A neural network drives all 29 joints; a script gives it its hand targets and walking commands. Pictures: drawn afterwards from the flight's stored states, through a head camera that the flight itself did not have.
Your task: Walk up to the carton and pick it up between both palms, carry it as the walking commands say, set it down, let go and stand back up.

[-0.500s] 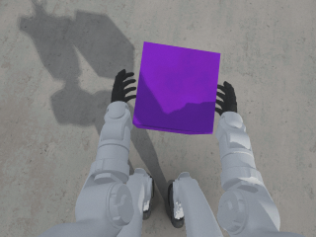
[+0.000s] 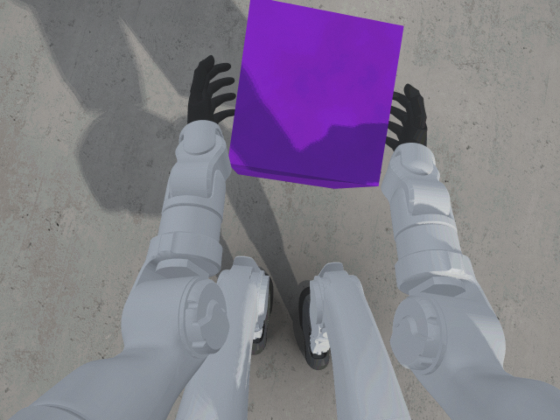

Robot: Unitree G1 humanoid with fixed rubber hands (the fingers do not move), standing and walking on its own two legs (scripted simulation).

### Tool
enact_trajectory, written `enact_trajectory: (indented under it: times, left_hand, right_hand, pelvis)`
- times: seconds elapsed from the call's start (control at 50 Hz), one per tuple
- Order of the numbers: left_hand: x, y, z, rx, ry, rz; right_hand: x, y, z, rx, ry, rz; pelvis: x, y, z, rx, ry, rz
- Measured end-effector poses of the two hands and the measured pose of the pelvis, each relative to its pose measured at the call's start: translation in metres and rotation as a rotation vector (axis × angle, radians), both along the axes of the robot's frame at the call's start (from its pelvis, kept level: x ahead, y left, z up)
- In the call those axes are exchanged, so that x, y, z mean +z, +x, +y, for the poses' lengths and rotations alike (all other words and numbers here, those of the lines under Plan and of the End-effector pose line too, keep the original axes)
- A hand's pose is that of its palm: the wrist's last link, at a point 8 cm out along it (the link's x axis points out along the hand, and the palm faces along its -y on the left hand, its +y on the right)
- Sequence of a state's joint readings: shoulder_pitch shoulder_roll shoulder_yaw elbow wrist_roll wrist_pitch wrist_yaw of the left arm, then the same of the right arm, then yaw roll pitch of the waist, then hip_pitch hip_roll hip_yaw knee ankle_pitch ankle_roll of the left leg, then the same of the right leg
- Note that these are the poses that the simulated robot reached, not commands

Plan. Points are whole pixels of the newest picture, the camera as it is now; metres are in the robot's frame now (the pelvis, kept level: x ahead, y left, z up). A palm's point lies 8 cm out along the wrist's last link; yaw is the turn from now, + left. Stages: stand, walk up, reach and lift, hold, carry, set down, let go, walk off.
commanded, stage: set down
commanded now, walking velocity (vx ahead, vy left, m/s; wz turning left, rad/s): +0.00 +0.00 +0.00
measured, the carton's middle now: (302, 116) +0.53 -0.01 -0.18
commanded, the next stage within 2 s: none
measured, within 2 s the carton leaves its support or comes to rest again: rests again in 1.58 s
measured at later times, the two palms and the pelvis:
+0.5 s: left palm (212, 129) +0.50 +0.13 -0.16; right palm (387, 142) +0.49 -0.15 -0.17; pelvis -0.02 -0.02 -0.07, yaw +0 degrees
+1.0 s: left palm (221, 132) +0.53 +0.13 -0.25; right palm (370, 144) +0.52 -0.15 -0.26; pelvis -0.01 +0.00 -0.13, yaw -1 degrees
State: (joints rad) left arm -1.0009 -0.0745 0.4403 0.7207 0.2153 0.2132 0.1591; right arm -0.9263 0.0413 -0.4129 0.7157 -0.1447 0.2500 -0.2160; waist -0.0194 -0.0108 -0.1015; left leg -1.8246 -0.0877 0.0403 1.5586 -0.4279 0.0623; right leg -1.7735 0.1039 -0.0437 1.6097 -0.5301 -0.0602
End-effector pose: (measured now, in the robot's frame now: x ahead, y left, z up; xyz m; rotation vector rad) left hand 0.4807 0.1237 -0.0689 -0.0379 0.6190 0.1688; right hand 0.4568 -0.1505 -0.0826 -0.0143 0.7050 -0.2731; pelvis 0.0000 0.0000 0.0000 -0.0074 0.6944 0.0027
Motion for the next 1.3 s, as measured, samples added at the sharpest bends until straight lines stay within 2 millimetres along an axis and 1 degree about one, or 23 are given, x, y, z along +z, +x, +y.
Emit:
enact_trajectory:
  times: [0.12,0.22,0.36,0.46,0.62,0.78,0.94,1.12,1.24,1.3]
  left_hand:
    - [-0.015,0.005,0.003,-0.005,0.024,0.004]
    - [-0.035,0.007,0.004,-0.016,0.021,0.021]
    - [-0.06,0.016,0.002,-0.021,0.017,0.02]
    - [-0.079,0.021,0.005,-0.024,0.029,0.042]
    - [-0.108,0.028,0.01,-0.026,0.023,0.055]
    - [-0.14,0.038,0.007,-0.044,0.014,0.055]
    - [-0.175,0.047,0.008,-0.045,0.017,0.07]
    - [-0.206,0.059,0.013,-0.044,0.014,0.067]
    - [-0.231,0.062,0.012,-0.054,0.008,0.089]
    - [-0.238,0.065,0.014,-0.044,0.012,0.082]
  right_hand:
    - [-0.02,0.006,0.001,0.032,0.02,0.005]
    - [-0.036,0.011,-0.001,0.06,0.022,0.014]
    - [-0.054,0.026,-0.004,0.06,0.018,-0.006]
    - [-0.074,0.032,-0.002,0.076,0.021,0.01]
    - [-0.106,0.038,0.003,0.083,0.018,0.021]
    - [-0.133,0.048,-0.001,0.082,0.002,0.017]
    - [-0.168,0.056,-0.001,0.094,0.013,0.029]
    - [-0.2,0.068,0.002,0.117,0.018,0.033]
    - [-0.224,0.07,0.0,0.132,0.021,0.056]
    - [-0.231,0.073,0.0,0.137,0.039,0.034]
  pelvis:
    - [-0.017,-0.005,-0.005,-0.003,0.007,0.001]
    - [-0.031,-0.011,-0.01,-0.002,0.01,0.002]
    - [-0.052,-0.016,-0.015,-0.004,0.013,0.007]
    - [-0.065,-0.016,-0.016,-0.01,0.018,0.016]
    - [-0.082,-0.015,-0.014,-0.01,0.018,0.034]
    - [-0.102,-0.015,-0.01,-0.015,0.008,0.035]
    - [-0.122,-0.014,-0.004,-0.021,0.006,0.032]
    - [-0.141,-0.013,-0.002,-0.019,0.004,0.006]
    - [-0.153,-0.011,-0.002,-0.019,0.004,-0.008]
    - [-0.156,-0.014,-0.003,-0.018,0.004,-0.058]
